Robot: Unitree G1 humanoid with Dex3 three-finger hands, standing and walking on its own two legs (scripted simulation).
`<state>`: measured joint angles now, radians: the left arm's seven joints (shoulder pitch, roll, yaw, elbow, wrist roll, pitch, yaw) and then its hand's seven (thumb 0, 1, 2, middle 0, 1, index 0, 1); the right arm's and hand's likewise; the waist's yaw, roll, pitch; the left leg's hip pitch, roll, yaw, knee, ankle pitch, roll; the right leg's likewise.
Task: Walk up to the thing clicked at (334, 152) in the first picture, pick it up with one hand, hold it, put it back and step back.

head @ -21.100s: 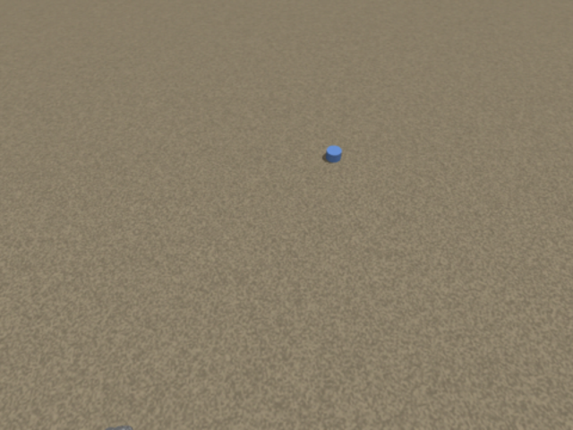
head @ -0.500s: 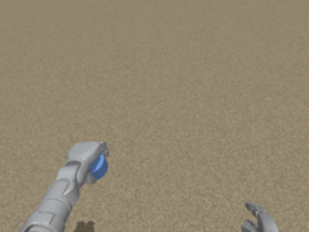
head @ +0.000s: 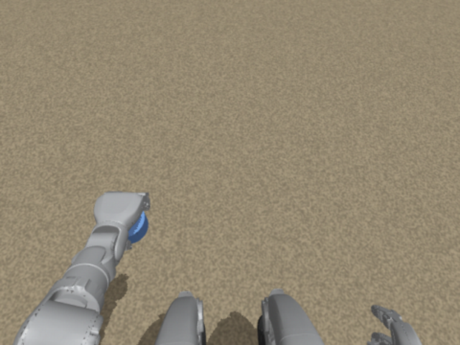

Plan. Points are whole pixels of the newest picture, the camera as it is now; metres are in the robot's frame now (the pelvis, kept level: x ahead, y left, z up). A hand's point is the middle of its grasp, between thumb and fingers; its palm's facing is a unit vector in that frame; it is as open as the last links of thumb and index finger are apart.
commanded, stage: crouch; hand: left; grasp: from above
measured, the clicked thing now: (127, 222) +0.36 +0.22 -0.14
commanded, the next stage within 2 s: lower in 1.38 s
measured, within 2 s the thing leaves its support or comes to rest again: neither
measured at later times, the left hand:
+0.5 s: hand (151, 243) +0.37 +0.22 -0.36, palm faces -0.47 +0.00 -0.88, open 9.9 cm
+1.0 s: hand (158, 242) +0.40 +0.22 -0.47, palm faces -0.46 -0.03 -0.89, open 9.9 cm
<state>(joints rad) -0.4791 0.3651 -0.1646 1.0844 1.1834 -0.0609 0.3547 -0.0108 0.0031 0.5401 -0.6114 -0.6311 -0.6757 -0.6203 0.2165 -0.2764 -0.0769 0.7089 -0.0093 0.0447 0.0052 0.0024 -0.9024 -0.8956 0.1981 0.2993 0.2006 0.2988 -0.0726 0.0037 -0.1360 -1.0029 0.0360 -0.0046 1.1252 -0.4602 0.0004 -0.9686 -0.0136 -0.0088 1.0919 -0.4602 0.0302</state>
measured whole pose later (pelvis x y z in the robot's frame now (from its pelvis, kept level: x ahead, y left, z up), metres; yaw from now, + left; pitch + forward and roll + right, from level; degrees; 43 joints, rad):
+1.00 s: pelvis -0.05 +0.00 -0.29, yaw -4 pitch +37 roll -6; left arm -0.84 0.57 0.06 1.35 1.22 -0.13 0.44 -0.02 -0.02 0.53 -0.66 -0.59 -0.73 -0.58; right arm 0.14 -0.25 -0.02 0.76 -0.12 -0.09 0.12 0.00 -0.91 -0.90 0.20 0.30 0.20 0.30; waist -0.20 0.01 -0.12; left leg -2.15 0.04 -0.09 2.18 -0.68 -0.01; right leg -2.09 0.01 -0.04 2.12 -0.69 0.03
